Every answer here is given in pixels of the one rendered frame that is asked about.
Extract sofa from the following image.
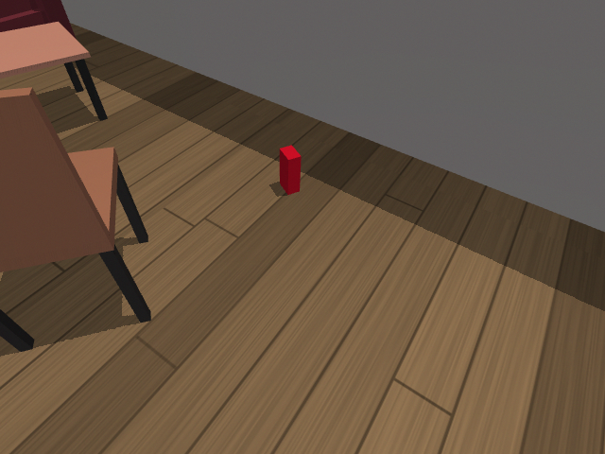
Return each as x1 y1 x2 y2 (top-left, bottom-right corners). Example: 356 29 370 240
0 0 76 38

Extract carton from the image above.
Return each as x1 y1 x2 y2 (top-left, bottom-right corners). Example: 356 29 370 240
280 145 302 195

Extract chair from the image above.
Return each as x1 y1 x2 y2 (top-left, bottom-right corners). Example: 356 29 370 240
0 87 151 352

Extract coffee table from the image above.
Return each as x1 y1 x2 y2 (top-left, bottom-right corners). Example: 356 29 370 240
0 22 108 121

